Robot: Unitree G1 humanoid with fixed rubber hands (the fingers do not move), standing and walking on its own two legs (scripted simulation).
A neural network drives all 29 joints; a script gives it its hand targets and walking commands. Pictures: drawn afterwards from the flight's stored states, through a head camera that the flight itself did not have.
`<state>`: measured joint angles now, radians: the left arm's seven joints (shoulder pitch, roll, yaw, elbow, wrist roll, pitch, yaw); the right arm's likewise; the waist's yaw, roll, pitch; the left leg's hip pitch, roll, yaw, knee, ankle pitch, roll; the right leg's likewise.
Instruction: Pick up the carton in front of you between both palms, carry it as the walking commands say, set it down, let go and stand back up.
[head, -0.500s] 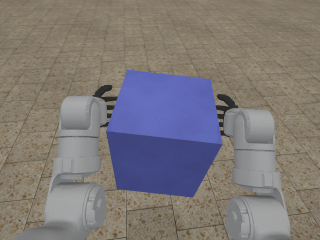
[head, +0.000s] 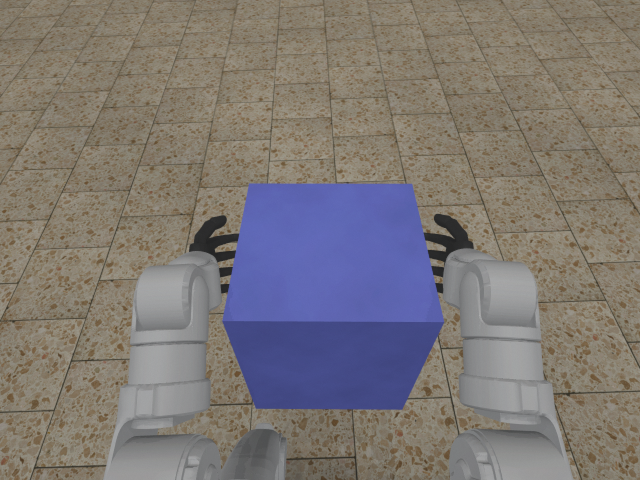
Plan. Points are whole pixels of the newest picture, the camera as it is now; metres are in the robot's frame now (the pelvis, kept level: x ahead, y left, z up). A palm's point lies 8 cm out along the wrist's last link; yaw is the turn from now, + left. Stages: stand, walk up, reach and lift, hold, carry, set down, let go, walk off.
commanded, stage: carry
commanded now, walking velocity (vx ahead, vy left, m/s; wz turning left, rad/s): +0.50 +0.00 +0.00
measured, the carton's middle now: (329, 302) +0.36 +0.01 -0.02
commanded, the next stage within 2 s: none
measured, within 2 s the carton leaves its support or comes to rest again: neither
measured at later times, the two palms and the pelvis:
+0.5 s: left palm (257, 68) +0.67 +0.14 +0.13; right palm (459, 79) +0.65 -0.16 +0.13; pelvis +0.30 +0.02 +0.01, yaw -1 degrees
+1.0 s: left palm (288, 23) +0.87 +0.11 +0.10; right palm (448, 26) +0.88 -0.18 +0.09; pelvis +0.59 -0.05 +0.02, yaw +2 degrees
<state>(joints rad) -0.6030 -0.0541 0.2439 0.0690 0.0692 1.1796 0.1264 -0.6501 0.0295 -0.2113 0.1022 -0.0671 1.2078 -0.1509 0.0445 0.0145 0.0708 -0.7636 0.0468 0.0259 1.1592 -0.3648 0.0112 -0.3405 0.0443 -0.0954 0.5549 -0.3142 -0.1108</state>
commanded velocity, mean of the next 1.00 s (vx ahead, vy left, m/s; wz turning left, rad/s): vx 0.50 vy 0.00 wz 0.00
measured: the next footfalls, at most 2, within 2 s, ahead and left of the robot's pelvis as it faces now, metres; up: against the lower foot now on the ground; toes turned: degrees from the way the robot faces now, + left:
left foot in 0.20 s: +0.33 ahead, +0.08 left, +0.00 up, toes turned +4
right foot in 0.70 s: +0.59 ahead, -0.12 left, +0.00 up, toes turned -8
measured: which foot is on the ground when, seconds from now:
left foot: up 0.00-0.18, down 0.20-0.70, up 0.72-1.00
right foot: down 0.00-0.22, up 0.24-0.68, down 0.70-1.00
